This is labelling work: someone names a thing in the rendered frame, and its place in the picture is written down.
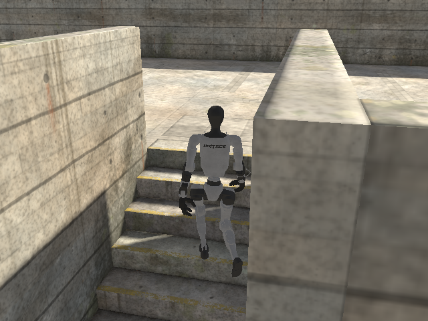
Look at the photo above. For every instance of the stairs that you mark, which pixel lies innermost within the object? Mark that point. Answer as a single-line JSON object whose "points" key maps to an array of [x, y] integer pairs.
{"points": [[158, 273]]}

